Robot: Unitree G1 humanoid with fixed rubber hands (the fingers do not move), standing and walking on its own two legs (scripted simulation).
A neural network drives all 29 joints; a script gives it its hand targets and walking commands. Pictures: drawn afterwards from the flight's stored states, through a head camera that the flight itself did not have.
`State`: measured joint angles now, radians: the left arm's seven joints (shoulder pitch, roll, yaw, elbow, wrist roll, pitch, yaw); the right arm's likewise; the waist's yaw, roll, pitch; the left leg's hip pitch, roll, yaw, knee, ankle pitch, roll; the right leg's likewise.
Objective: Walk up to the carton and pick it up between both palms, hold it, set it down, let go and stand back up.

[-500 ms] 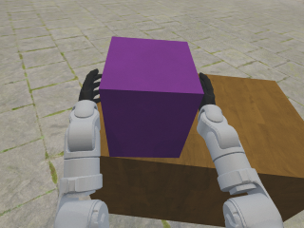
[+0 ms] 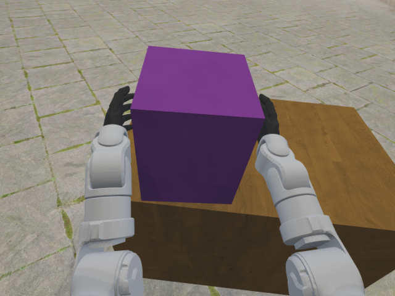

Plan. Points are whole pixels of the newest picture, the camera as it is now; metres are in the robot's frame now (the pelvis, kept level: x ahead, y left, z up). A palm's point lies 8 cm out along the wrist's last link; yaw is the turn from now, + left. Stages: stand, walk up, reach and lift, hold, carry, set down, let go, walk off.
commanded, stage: hold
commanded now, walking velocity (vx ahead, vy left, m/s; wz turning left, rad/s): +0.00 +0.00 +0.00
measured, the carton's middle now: (192, 128) +0.41 +0.01 +0.16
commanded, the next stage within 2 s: set down in 0.38 s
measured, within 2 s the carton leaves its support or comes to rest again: neither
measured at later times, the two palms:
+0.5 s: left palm (116, 128) +0.36 +0.15 +0.19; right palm (267, 135) +0.36 -0.14 +0.18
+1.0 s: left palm (128, 146) +0.39 +0.14 +0.13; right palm (261, 148) +0.39 -0.15 +0.12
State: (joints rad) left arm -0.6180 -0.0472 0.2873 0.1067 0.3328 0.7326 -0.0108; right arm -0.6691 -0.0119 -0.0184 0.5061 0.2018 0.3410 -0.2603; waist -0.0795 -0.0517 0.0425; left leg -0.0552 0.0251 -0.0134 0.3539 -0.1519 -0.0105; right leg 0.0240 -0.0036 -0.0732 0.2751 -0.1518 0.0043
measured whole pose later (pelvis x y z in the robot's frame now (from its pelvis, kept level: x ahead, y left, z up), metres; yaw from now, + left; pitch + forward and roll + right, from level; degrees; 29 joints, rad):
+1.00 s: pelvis +0.02 -0.01 +0.00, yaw +0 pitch -6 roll -1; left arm -0.52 -0.09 0.26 0.29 0.34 0.40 0.03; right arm -0.57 0.02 -0.12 0.71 0.02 -0.09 -0.17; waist -0.03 -0.06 0.08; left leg -0.06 0.03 -0.01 0.33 -0.16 -0.02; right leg 0.02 0.00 -0.07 0.25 -0.16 0.00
